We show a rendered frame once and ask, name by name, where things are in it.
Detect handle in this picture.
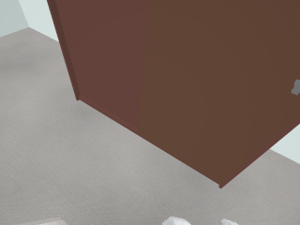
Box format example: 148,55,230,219
291,80,300,95

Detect wardrobe door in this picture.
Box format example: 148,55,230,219
55,0,149,129
138,0,300,184

